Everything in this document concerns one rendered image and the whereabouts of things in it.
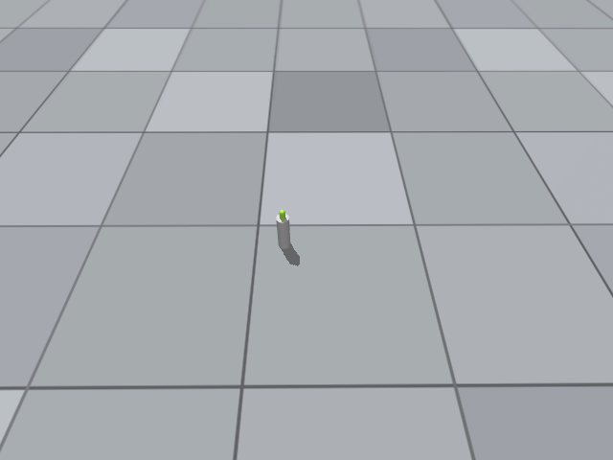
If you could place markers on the bottle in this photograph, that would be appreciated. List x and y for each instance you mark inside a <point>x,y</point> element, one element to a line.
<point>283,230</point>

